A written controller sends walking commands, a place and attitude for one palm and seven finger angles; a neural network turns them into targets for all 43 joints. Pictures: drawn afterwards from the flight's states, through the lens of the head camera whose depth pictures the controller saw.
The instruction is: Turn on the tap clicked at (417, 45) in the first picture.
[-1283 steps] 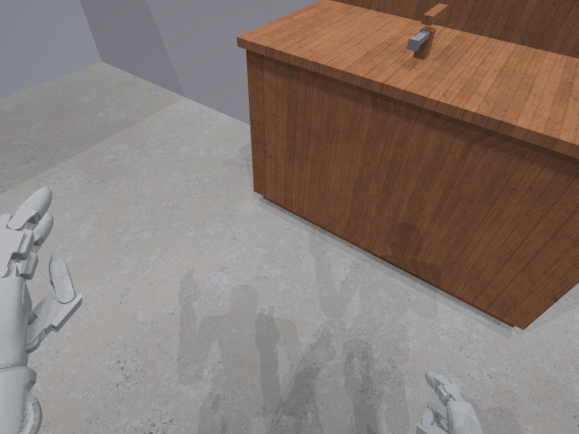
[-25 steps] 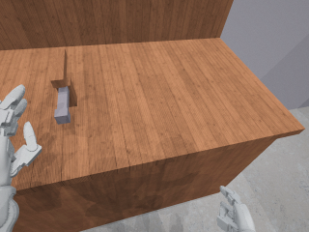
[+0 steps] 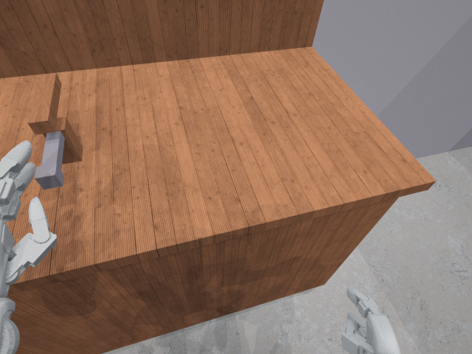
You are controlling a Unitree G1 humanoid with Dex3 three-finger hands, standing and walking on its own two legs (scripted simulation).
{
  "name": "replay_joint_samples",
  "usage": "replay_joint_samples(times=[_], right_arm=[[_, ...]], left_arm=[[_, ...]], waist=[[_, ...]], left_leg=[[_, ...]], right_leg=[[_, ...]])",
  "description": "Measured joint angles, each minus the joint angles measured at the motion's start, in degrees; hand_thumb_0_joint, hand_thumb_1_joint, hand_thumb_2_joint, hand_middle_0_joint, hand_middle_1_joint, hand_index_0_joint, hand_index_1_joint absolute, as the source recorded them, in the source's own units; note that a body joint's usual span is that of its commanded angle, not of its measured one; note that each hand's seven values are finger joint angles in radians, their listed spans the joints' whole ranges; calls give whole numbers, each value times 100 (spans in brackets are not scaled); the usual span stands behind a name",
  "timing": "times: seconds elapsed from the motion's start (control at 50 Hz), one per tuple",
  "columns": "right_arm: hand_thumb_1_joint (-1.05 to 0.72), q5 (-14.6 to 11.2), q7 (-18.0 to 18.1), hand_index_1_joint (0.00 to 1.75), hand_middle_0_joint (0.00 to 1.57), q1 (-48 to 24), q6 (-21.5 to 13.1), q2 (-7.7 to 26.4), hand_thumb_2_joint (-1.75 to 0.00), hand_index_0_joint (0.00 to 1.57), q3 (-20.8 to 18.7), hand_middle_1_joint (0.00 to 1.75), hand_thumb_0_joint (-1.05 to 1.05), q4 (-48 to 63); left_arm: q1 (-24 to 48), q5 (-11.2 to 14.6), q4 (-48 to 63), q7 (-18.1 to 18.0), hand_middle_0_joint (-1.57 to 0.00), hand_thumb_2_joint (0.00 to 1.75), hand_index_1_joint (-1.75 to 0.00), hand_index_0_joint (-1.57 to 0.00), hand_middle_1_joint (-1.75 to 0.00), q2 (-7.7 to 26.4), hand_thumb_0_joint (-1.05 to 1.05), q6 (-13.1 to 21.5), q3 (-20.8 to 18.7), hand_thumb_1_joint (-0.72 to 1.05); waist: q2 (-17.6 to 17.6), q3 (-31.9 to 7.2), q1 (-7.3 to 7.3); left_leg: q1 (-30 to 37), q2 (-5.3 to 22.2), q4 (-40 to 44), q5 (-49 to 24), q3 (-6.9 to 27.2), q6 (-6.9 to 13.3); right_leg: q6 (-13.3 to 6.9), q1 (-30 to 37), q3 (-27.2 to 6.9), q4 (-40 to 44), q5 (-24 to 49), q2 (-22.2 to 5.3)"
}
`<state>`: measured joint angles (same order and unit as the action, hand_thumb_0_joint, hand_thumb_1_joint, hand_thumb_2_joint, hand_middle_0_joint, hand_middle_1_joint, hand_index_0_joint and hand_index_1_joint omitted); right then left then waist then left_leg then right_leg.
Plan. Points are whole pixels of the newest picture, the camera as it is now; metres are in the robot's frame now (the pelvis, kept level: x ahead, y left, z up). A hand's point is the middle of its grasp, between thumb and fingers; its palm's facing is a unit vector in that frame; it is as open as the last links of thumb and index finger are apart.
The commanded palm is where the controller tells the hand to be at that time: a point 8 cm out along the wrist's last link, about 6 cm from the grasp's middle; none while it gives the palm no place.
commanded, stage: come to a stop and stand still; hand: left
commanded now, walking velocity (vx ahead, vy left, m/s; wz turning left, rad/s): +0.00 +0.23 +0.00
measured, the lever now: (50, 176) +0.34 +0.33 +0.11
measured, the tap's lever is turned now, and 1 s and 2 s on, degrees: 0 0 0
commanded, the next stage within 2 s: look again from close up in 0.90 s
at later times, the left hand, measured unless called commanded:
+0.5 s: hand (0, 235) +0.21 +0.30 +0.16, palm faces +0.41 -0.83 -0.38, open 7.4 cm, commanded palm +0.16 +0.33 +0.18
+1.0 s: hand out of the picture +0.22 +0.31 +0.17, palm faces +0.40 -0.83 -0.39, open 7.4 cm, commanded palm +0.16 +0.35 +0.18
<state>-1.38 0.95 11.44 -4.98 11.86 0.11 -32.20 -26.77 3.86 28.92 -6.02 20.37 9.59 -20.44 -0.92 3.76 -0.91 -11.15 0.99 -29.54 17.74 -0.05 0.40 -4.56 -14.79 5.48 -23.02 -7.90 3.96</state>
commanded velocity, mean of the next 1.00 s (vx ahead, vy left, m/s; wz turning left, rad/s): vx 0.00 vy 0.03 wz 0.00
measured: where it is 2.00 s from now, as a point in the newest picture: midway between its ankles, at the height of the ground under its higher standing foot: outside the picture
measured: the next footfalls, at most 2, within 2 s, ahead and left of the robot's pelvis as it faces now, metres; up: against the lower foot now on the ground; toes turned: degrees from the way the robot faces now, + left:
none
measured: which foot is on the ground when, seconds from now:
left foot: down 0.00-1.00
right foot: down 0.00-1.00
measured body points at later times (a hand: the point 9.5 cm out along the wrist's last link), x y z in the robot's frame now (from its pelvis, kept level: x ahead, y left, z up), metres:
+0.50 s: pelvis +0.00 +0.05 +0.00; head +0.02 +0.07 +0.45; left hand +0.18 +0.34 +0.18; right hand +0.19 -0.18 -0.07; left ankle -0.04 +0.12 -0.74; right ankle +0.05 -0.07 -0.74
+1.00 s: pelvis +0.01 +0.06 +0.00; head +0.04 +0.08 +0.45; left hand +0.19 +0.35 +0.19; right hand +0.19 -0.16 -0.08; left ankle -0.04 +0.12 -0.74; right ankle +0.05 -0.07 -0.74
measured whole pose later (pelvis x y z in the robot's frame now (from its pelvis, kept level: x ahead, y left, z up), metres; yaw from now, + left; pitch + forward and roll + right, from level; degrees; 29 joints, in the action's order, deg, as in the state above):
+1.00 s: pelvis +0.01 +0.06 +0.00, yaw +2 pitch -1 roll -1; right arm -1.4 0.1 11.3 -3.9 10.9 0.2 -32.4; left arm -25.3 2.8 30.0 -6.4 21.5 10.7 -20.8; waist -0.8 4.9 -0.4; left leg -7.4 -3.7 -27.9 18.9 0.1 2.7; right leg 0.0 -13.6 5.4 -25.0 -9.7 -1.5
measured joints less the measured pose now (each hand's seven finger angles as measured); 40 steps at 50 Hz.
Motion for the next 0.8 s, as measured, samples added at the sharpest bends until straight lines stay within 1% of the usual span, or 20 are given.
replay_joint_samples(times=[0.06, 0.14, 0.18, 0.24, 0.26, 0.28, 0.32, 0.38, 0.46, 0.6, 0.7, 0.8], right_arm=[[-90, -30, 77, 30, 21, 39, 13, 146, -90, 20, -53, 30, 1, -94], [-90, -41, 135, 30, 20, 73, 65, 187, -90, 20, -84, 30, 1, -206], [-90, -30, 155, 30, 20, 93, 59, 195, -90, 20, -69, 30, 1, -224], [-90, -11, 172, 30, 20, 138, 4, 244, -90, 20, -95, 30, 1, -188], [-90, -17, 174, 30, 20, 119, -7, 236, -90, 20, -110, 30, 1, -214], [-90, -19, 173, 30, 20, 95, 2, 214, -90, 20, -116, 30, 1, -240], [-90, -21, 158, 30, 20, 78, 8, 169, -90, 20, -110, 30, 1, -247], [-90, -14, 142, 30, 20, 64, -21, 96, -90, 20, -67, 30, 1, -214], [-90, -17, 107, 30, 20, 49, -53, -9, -90, 20, 2, 30, 1, -170], [-90, -4, 11, 30, 21, -6, -26, -201, -90, 20, 133, 30, 1, -97], [-90, 10, -39, 30, 21, -7, -3, -262, -90, 20, 178, 30, 1, -51], [-90, 37, -77, 30, 21, -9, -6, -253, -90, 21, 153, 30, 1, -25]], left_arm=[[-38, -44, -32, -82, -21, 90, -30, -22, -31, -100, 1, -77, 127, 89], [-14, -96, -108, -182, -21, 90, -30, -22, -31, -63, 1, -125, 181, 89], [-21, -118, -129, -220, -21, 90, -30, -22, -31, -15, 1, -135, 162, 89], [-22, -137, -108, -238, -21, 90, -30, -22, -31, 26, 2, -116, 176, 89], [-22, -141, -98, -235, -21, 90, -30, -22, -31, 44, 2, -101, 169, 89], [-36, -138, -90, -231, -21, 90, -30, -22, -31, 62, 1, -87, 159, 89], [-97, -126, -37, -213, -21, 90, -30, -22, -31, 91, 2, -83, 132, 89], [-165, -128, 46, -194, -21, 90, -30, -22, -31, 146, 2, -58, 83, 89], [-38, -142, 9, -160, -21, 90, -30, -22, -31, 167, 2, -23, 71, 89], [264, -155, -248, -100, -21, 90, -30, -21, -30, 20, 1, -20, 79, 89], [381, -177, -299, -68, -21, 90, -30, -21, -30, -79, 2, -62, 140, 89], [428, -194, -134, -58, -21, 90, -30, -21, -30, -56, 2, -42, 135, 90]], waist=[[72, -135, -22], [-84, -242, 1], [-137, -268, 40], [-8, -257, 113], [8, -224, 115], [-7, -187, 101], [-39, -140, 69], [-82, -90, 42], [-86, -86, -10], [-105, -128, -108], [-129, -71, -142], [-173, 69, -142]], left_leg=[[-140, -66, -188, 115, 147, 74], [-244, -225, -373, 97, 99, 112], [-133, -223, -77, 47, 60, 140], [72, -89, 396, -135, 105, 171], [102, -83, 433, -131, 105, 98], [127, -105, 430, -123, 87, 58], [184, -153, 427, -108, 41, 64], [291, -246, 428, -83, -17, 146], [395, -366, 388, -36, -43, 257], [494, -505, 357, 9, -98, 382], [523, -548, 360, 15, -104, 421], [564, -586, 408, -3, -118, 423]], right_leg=[[-11, 6, 20, 188, 92, 42], [-19, -21, -13, 360, 199, -84], [-3, -49, -12, 363, 201, -146], [51, -89, 100, 283, 144, -136], [76, -91, 113, 245, 122, -147], [105, -74, 97, 228, 111, -173], [150, -35, 49, 208, 106, -218], [229, -1, -17, 72, 37, -310], [347, 49, -57, -96, -71, -432], [483, 97, -130, -228, -150, -565], [526, 133, -143, -216, -149, -606], [472, 123, -163, -275, -190, -640]])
